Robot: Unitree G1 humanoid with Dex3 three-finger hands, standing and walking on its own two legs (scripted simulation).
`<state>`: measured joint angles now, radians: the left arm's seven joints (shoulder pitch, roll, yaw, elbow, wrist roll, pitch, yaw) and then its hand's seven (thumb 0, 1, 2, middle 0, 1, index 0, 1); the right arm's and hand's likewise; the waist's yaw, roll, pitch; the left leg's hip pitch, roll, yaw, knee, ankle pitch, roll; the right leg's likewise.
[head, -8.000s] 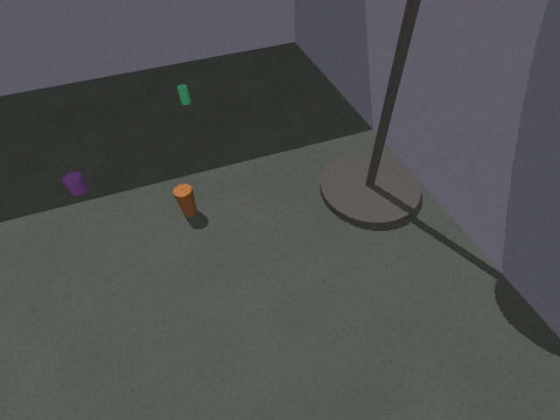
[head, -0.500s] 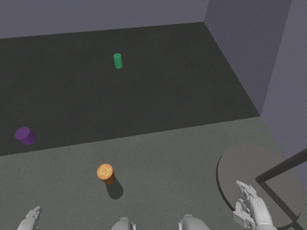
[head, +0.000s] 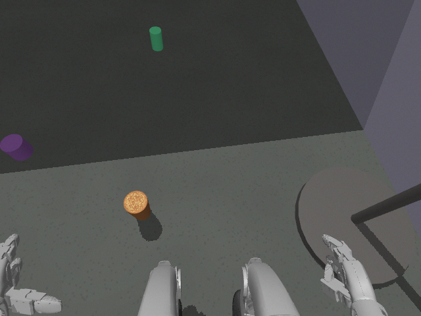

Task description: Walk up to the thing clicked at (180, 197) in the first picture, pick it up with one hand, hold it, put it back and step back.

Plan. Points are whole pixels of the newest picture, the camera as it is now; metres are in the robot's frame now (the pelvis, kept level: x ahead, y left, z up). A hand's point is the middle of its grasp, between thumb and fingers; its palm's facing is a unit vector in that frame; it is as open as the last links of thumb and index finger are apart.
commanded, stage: go down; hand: left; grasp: from the side
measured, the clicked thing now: (139, 207) +0.47 +0.25 -0.56
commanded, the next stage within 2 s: approach in 1.74 s
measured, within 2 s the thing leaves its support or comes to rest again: neither
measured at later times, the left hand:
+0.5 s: hand (35, 226) +0.32 +0.40 -0.18, palm faces +0.31 -0.93 -0.19, open 17.0 cm
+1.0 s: hand (34, 215) +0.36 +0.43 -0.22, palm faces +0.34 -0.93 -0.12, open 17.1 cm
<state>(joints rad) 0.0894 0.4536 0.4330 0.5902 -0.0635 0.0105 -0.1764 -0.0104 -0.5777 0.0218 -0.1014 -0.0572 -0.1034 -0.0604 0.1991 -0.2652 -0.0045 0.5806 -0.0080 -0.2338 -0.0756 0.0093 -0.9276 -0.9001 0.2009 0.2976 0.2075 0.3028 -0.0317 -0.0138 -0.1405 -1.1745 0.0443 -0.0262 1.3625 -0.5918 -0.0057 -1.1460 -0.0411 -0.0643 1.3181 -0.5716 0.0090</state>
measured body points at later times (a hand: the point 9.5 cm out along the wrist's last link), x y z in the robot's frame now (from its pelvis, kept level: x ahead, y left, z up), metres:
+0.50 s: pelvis -0.05 +0.00 -0.16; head +0.16 +0.03 +0.23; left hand +0.30 +0.45 -0.17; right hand +0.08 -0.28 -0.28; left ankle +0.02 +0.12 -0.61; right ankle +0.03 -0.13 -0.61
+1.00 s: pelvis -0.07 +0.00 -0.25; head +0.16 +0.06 +0.14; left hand +0.34 +0.48 -0.21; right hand +0.05 -0.29 -0.35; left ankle +0.02 +0.12 -0.61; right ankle +0.03 -0.13 -0.61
